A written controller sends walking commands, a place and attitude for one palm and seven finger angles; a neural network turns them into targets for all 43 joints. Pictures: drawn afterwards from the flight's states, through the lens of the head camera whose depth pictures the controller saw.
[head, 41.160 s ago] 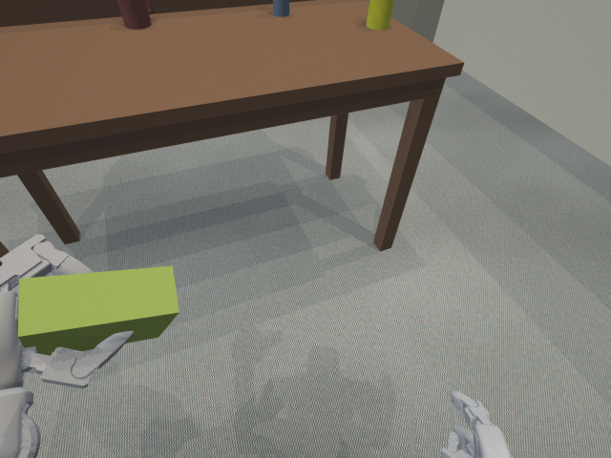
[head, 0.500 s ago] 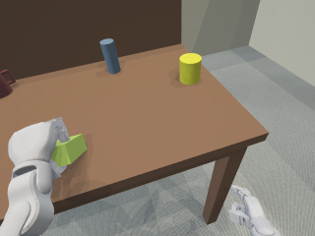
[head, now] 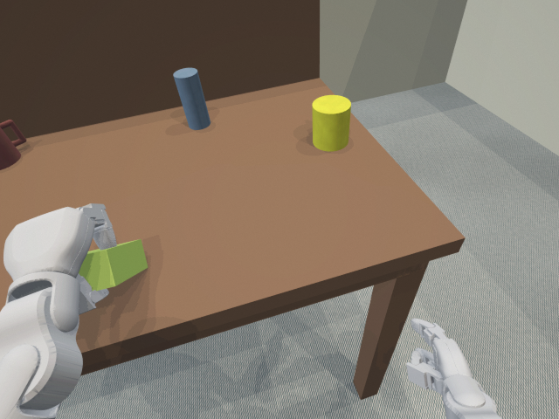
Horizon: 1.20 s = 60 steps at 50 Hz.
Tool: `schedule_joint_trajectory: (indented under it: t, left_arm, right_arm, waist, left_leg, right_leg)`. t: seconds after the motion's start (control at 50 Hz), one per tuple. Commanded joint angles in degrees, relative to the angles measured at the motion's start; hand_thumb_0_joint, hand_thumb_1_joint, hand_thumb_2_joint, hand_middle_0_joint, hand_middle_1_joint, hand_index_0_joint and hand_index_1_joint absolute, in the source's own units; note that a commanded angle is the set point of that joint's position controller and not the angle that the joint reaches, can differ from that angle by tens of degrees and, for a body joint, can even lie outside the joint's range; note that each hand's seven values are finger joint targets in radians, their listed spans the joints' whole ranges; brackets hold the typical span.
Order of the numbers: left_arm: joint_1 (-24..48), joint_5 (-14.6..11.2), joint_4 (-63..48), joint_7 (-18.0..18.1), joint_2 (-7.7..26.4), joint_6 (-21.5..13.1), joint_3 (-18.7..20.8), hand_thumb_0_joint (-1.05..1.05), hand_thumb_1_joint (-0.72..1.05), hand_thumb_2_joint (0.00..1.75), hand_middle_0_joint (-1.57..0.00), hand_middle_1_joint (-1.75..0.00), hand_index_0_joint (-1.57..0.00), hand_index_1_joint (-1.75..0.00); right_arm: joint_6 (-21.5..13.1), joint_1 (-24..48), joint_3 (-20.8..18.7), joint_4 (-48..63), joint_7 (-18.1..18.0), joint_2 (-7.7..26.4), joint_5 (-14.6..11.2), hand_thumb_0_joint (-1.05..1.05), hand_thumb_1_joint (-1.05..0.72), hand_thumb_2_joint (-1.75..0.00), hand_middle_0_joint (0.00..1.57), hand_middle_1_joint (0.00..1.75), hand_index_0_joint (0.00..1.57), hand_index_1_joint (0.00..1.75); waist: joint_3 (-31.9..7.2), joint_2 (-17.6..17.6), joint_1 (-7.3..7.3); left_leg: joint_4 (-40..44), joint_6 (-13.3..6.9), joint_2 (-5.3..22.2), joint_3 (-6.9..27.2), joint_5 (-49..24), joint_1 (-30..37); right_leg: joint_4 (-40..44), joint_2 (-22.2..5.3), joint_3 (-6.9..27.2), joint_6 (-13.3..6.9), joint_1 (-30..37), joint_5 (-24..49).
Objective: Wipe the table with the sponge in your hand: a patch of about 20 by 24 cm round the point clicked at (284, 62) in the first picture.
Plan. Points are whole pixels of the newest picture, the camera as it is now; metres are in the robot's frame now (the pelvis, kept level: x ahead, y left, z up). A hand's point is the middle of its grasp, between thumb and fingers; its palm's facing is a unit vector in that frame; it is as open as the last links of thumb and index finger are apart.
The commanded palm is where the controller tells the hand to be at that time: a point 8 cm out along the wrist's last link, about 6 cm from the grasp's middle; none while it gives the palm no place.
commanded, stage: lift the sponge slowly off the table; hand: left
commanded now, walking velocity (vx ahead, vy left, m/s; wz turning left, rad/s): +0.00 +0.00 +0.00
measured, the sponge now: (96, 266) +0.26 +0.32 +0.10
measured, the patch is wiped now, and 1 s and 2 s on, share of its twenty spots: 1.00 1.00 1.00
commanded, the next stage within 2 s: bring the sponge back beside the body in 1.52 s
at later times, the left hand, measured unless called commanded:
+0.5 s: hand (63, 267) +0.22 +0.30 +0.16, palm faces +0.10 -0.04 -0.99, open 8.5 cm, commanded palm +0.18 +0.30 +0.23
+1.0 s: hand (59, 236) +0.24 +0.30 +0.20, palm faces +0.17 -0.04 -0.99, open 8.5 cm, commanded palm +0.19 +0.30 +0.27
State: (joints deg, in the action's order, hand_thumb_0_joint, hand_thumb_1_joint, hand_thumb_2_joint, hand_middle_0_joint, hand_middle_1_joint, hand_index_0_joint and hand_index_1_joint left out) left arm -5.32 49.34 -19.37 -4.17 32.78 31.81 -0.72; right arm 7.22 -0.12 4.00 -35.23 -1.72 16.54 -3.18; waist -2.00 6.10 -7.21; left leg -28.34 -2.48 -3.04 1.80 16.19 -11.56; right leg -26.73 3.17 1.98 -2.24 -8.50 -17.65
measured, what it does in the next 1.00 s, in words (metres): stands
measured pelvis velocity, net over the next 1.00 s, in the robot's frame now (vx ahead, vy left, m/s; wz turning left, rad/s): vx -0.04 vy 0.00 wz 0.01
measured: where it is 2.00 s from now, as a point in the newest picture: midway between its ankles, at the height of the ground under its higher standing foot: outside the picture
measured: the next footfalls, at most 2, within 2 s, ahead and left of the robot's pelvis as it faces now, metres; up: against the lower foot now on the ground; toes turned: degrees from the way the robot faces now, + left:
none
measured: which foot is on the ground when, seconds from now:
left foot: down 0.00-1.00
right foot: down 0.00-1.00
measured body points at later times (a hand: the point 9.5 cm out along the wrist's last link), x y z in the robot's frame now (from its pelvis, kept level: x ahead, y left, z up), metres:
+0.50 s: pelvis -0.02 -0.01 +0.00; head -0.03 -0.05 +0.45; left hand +0.21 +0.30 +0.21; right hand +0.23 -0.21 -0.08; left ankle -0.01 +0.09 -0.74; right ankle -0.04 -0.10 -0.74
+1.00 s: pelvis -0.04 +0.00 +0.00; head -0.05 -0.05 +0.45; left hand +0.22 +0.30 +0.25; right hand +0.22 -0.19 -0.07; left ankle -0.01 +0.09 -0.74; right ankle -0.04 -0.10 -0.74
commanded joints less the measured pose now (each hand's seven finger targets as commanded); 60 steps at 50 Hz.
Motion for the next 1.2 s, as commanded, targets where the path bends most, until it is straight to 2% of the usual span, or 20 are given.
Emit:
schedule_joint_trajectory:
  t: [0.0,0.04,0.1,0.14,0.22,0.24,0.28,0.32,0.44,0.48,0.54,0.6,0.72,0.76,0.84,0.96,1.04,1.08,1.14,1.18]
  left_arm:
    - [9.1,0.1,-6.1,-1.1,12.2,-0.6,6.7,0.00,0.10,1.30,-1.20,-1.60,-1.20,-1.60]
    - [10.8,0.5,-9.7,-1.1,14.1,-0.8,8.1,0.00,0.10,1.30,-1.20,-1.60,-1.20,-1.60]
    - [8.0,-0.1,-7.4,-1.7,14.7,-1.5,9.0,0.00,0.10,1.30,-1.20,-1.60,-1.20,-1.60]
    - [11.1,0.2,-10.2,-1.7,16.4,-1.7,9.9,0.00,0.10,1.30,-1.20,-1.60,-1.20,-1.60]
    - [11.1,-0.3,-9.7,-2.0,17.9,-2.7,11.7,0.00,0.10,1.30,-1.20,-1.60,-1.20,-1.60]
    - [12.3,-0.4,-10.2,-1.7,18.4,-3.2,11.8,0.00,0.10,1.30,-1.20,-1.60,-1.20,-1.60]
    - [11.9,-0.8,-6.8,-1.8,18.4,-3.7,11.9,0.00,0.10,1.30,-1.20,-1.60,-1.20,-1.60]
    - [15.0,-0.6,-8.4,-1.7,20.6,-4.4,13.5,0.00,0.10,1.30,-1.20,-1.60,-1.20,-1.60]
    - [23.9,-0.1,-3.1,-1.5,22.1,-6.0,12.7,0.00,0.10,1.30,-1.20,-1.60,-1.20,-1.60]
    - [23.7,-0.4,-1.6,-2.1,20.5,-6.6,11.3,0.00,0.10,1.30,-1.20,-1.60,-1.20,-1.60]
    - [26.0,-0.4,-3.8,-2.2,21.8,-7.5,12.1,0.00,0.10,1.30,-1.20,-1.60,-1.20,-1.60]
    - [25.9,-0.5,-1.9,-3.0,19.3,-7.7,9.9,0.00,0.10,1.30,-1.20,-1.60,-1.20,-1.60]
    - [31.4,0.2,-1.1,-2.6,19.6,-6.3,9.7,0.00,0.10,1.30,-1.20,-1.60,-1.20,-1.60]
    - [33.2,0.7,2.6,-2.5,18.9,-5.5,8.3,0.00,0.10,1.30,-1.20,-1.60,-1.20,-1.60]
    - [33.6,0.8,-0.6,-2.8,20.6,-4.8,9.9,0.00,0.10,1.30,-1.20,-1.60,-1.20,-1.60]
    - [34.1,0.0,3.4,-4.5,19.4,-3.4,8.5,0.00,0.10,1.30,-1.20,-1.60,-1.20,-1.60]
    - [36.1,0.2,-2.6,-4.7,20.6,-3.5,8.8,0.00,0.10,1.30,-1.20,-1.60,-1.20,-1.60]
    - [36.9,-0.1,-1.6,-5.1,18.7,-3.5,7.0,0.00,0.10,1.30,-1.20,-1.60,-1.20,-1.60]
    - [39.5,0.6,-3.5,-4.8,21.4,-3.2,9.0,0.00,0.10,1.30,-1.20,-1.60,-1.20,-1.60]
    - [38.4,0.0,-2.9,-5.0,19.1,-3.1,7.4,0.00,0.10,1.30,-1.20,-1.60,-1.20,-1.60]
  right_arm:
    - [-2.5,11.9,-2.1,9.8,-0.8,5.7,0.1,0.00,-0.90,-0.90,0.20,0.30,0.20,0.30]
    - [-3.1,12.3,-2.0,10.8,-0.7,5.4,0.3,0.00,-0.90,-0.90,0.20,0.30,0.20,0.30]
    - [-2.7,11.7,-2.1,10.1,-0.7,5.5,0.1,0.00,-0.90,-0.90,0.20,0.30,0.20,0.30]
    - [-3.2,12.2,-2.0,10.9,-0.7,5.4,0.3,0.00,-0.90,-0.90,0.20,0.30,0.20,0.30]
    - [-3.2,13.9,-1.9,10.7,-0.8,5.5,0.0,0.00,-0.90,-0.90,0.20,0.30,0.20,0.30]
    - [-3.4,12.1,-2.2,10.8,-1.0,5.4,0.3,0.00,-0.90,-0.90,0.20,0.30,0.20,0.30]
    - [-3.1,11.5,-2.3,9.7,-1.4,5.6,0.4,0.00,-0.90,-0.90,0.20,0.30,0.20,0.30]
    - [-3.6,13.7,-2.1,10.2,-1.5,5.5,0.1,0.00,-0.90,-0.90,0.20,0.30,0.20,0.30]
    - [-4.5,12.0,-2.0,8.9,-2.5,5.8,0.3,0.00,-0.90,-0.90,0.20,0.30,0.20,0.30]
    - [-4.3,12.3,-2.1,8.5,-2.6,5.7,0.2,0.00,-0.90,-0.90,0.20,0.30,0.20,0.30]
    - [-5.4,12.6,-2.1,9.0,-2.8,5.4,0.4,0.00,-0.90,-0.90,0.20,0.30,0.20,0.30]
    - [-4.9,12.9,-2.2,8.4,-2.6,5.5,0.3,0.00,-0.90,-0.90,0.20,0.30,0.20,0.30]
    - [-5.5,15.2,-1.7,9.1,-2.1,5.3,-0.2,0.00,-0.90,-0.90,0.20,0.30,0.20,0.30]
    - [-5.3,13.9,-1.9,8.0,-2.1,5.4,0.1,0.00,-0.90,-0.90,0.20,0.30,0.20,0.30]
    - [-5.5,14.7,-1.8,8.9,-1.6,5.3,0.1,0.00,-0.90,-0.90,0.20,0.30,0.20,0.30]
    - [-4.9,14.3,-1.6,8.0,-1.5,5.5,-0.2,0.00,-0.90,-0.90,0.20,0.30,0.20,0.30]
    - [-5.5,14.8,-1.5,9.4,-1.5,5.2,-0.2,0.00,-0.90,-0.90,0.20,0.30,0.20,0.30]
    - [-5.0,14.7,-1.4,8.8,-1.5,5.2,-0.3,0.00,-0.90,-0.90,0.20,0.30,0.20,0.30]
    - [-5.5,14.6,-1.3,9.2,-1.6,5.2,-0.2,0.00,-0.90,-0.90,0.20,0.30,0.20,0.30]
    - [-5.1,14.8,-1.4,8.8,-1.4,5.0,-0.3,0.00,-0.90,-0.90,0.20,0.30,0.20,0.30]
  waist:
    - [-9.1,-4.4,-0.09]
    - [-12.9,-4.0,-0.79]
    - [-10.8,-3.9,-0.58]
    - [-13.6,-3.8,-0.88]
    - [-10.5,-2.6,-0.53]
    - [-12.4,-3.2,-0.88]
    - [-9.6,-3.9,-0.25]
    - [-9.7,-2.9,-0.28]
    - [-9.4,-1.8,0.10]
    - [-8.4,-1.0,0.33]
    - [-12.4,-0.7,-0.42]
    - [-9.0,-0.4,0.04]
    - [-9.5,-0.1,-0.55]
    - [-8.7,-1.9,-0.33]
    - [-13.5,-2.1,-1.71]
    - [-8.8,-2.8,-0.47]
    - [-13.5,-0.7,-1.42]
    - [-11.6,-1.0,-0.60]
    - [-13.7,-0.6,-1.27]
    - [-12.6,-1.1,-0.92]
  left_leg:
    - [2.1,0.1,1.0,1.3,-20.7,3.1]
    - [1.0,-0.1,0.6,1.3,-22.2,3.8]
    - [1.3,0.0,0.6,1.3,-22.5,3.4]
    - [0.5,-0.3,0.3,1.1,-22.7,3.7]
    - [1.2,-0.2,0.3,1.6,-20.3,4.1]
    - [0.5,-0.3,0.1,1.0,-21.1,3.9]
    - [1.2,-0.2,0.2,1.0,-19.9,3.7]
    - [1.5,-0.2,0.2,1.6,-18.1,4.5]
    - [2.4,-0.1,-0.1,1.4,-15.2,4.2]
    - [3.2,0.1,0.0,1.5,-14.7,4.4]
    - [3.0,-0.1,-0.2,1.6,-15.5,5.5]
    - [4.6,0.2,0.1,1.8,-14.0,4.8]
    - [6.5,0.5,0.5,2.5,-11.2,4.6]
    - [6.7,0.6,0.5,1.9,-11.2,3.9]
    - [6.2,0.5,0.1,1.9,-14.0,4.5]
    - [7.1,0.7,0.8,1.9,-11.8,3.5]
    - [6.6,0.5,0.4,2.1,-14.4,4.8]
    - [7.2,0.7,0.6,2.3,-14.2,5.0]
    - [6.8,0.6,0.5,2.4,-15.3,5.4]
    - [7.2,0.7,0.6,2.4,-15.9,5.6]
  right_leg:
    - [2.2,-0.8,2.1,-1.5,3.5,23.2]
    - [1.3,-1.1,2.6,-1.7,5.5,25.4]
    - [1.6,-0.9,2.5,-1.4,4.9,26.3]
    - [1.0,-1.3,2.9,-1.4,6.2,27.2]
    - [2.7,-0.3,4.7,-1.9,4.1,24.0]
    - [1.8,-1.3,3.3,-1.4,5.3,24.9]
    - [3.0,-1.1,3.1,-1.2,3.9,23.6]
    - [3.9,-0.3,5.2,-1.9,3.1,20.3]
    - [5.1,-1.2,3.9,-1.7,2.5,15.0]
    - [5.8,-1.0,3.2,-1.7,2.2,14.1]
    - [5.2,-1.3,3.5,-1.9,4.0,14.3]
    - [6.3,-0.9,2.6,-1.9,2.3,12.4]
    - [6.9,-0.4,3.7,-2.6,2.2,7.7]
    - [6.9,-0.9,2.3,-2.3,2.0,7.8]
    - [5.4,-1.2,2.9,-2.5,5.3,11.1]
    - [6.7,-0.9,2.0,-2.1,2.1,8.8]
    - [5.2,-1.1,1.9,-2.4,4.7,11.2]
    - [6.0,-0.8,1.5,-2.2,3.7,11.4]
    - [5.3,-0.9,2.0,-2.6,4.7,11.8]
    - [5.8,-0.8,1.6,-2.4,4.4,13.0]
